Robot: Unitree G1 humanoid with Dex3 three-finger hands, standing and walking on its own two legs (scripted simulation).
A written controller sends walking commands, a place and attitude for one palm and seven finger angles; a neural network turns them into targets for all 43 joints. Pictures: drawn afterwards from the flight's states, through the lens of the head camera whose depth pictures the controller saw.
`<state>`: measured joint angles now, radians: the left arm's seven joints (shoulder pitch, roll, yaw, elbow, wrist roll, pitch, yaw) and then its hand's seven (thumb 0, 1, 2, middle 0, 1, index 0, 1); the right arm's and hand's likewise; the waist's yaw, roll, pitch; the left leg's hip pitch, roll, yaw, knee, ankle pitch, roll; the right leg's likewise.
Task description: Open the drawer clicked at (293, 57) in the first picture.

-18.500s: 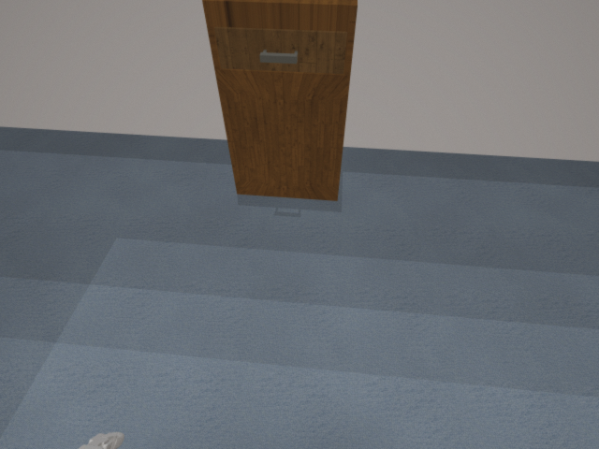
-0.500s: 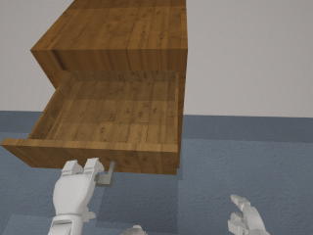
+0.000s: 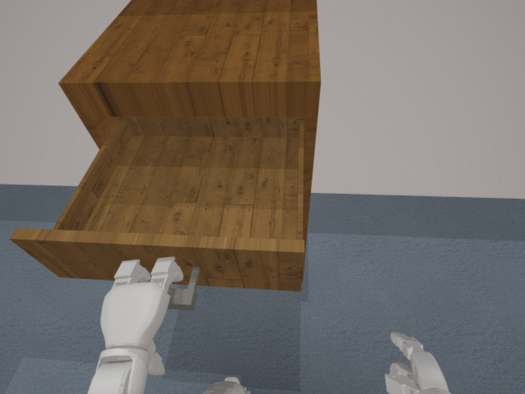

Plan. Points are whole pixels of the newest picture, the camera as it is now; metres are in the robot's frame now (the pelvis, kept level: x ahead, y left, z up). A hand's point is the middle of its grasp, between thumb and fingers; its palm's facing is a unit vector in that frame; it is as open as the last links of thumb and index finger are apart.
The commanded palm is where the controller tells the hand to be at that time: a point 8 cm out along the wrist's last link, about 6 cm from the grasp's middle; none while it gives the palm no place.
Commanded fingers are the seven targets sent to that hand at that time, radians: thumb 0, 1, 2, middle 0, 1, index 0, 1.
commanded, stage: lift the hand off the handle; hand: left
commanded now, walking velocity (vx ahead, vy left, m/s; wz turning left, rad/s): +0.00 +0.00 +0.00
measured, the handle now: (158, 284) +0.28 +0.20 +0.00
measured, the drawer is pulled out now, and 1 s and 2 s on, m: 0.30 0.30 0.30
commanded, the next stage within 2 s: draw the hand back to the body in 1.20 s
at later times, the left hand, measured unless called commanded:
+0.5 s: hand (140, 298) +0.24 +0.19 +0.05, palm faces +0.05 -0.15 -0.99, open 13.4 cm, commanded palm +0.21 +0.19 +0.12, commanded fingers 0.00 -0.50 0.30 -0.30 -1.20 -0.30 -1.20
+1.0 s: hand (119, 271) +0.24 +0.19 +0.13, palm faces +0.08 -0.15 -0.99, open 13.8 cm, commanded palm +0.21 +0.19 +0.19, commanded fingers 0.00 -0.50 0.30 -0.30 -1.20 -0.30 -1.20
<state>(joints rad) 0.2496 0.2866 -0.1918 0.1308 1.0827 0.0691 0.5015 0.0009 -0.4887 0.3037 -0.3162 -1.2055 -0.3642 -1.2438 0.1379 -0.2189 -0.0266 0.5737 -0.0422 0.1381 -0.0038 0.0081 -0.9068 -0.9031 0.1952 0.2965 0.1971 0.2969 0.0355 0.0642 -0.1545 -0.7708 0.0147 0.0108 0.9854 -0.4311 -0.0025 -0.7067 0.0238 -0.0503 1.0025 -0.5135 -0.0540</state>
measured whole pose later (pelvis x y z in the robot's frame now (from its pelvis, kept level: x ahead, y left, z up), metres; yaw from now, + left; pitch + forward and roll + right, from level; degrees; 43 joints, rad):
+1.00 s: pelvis +0.02 +0.00 +0.05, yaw -1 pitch +2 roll +1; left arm 0.36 0.40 -0.14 -0.32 0.94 0.11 0.17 0.00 -0.49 0.30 -0.32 -1.21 -0.33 -1.20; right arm 0.10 -0.24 0.01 0.56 -0.01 0.13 0.02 0.01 -0.91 -0.90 0.19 0.30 0.20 0.30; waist 0.09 0.10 -0.08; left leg -0.35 0.01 0.03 0.62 -0.31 -0.01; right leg -0.30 0.03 -0.02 0.65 -0.39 -0.05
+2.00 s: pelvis +0.02 +0.02 +0.06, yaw +0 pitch -2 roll +0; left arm 0.51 0.36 0.09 -0.48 0.24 -0.01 0.11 0.00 -0.47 0.31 -0.31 -1.19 -0.32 -1.19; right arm 0.13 -0.23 0.03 0.51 0.02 0.03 -0.03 0.01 -0.91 -0.90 0.19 0.30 0.20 0.30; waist 0.07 0.09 0.01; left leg -0.25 -0.01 0.02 0.56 -0.28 0.02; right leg -0.18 0.01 -0.03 0.54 -0.34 -0.02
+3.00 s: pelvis +0.04 +0.00 +0.06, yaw +1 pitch -3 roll +0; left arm 0.56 0.33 0.27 -0.48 -0.08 -0.08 0.11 0.02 0.87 0.89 -0.21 -0.32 -0.22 -0.31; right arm 0.16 -0.22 0.01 0.61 0.02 -0.07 -0.08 0.01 -0.90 -0.90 0.20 0.30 0.20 0.30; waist 0.06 0.07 0.01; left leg -0.15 0.01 -0.01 0.45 -0.25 -0.01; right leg -0.06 0.03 -0.06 0.41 -0.31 -0.05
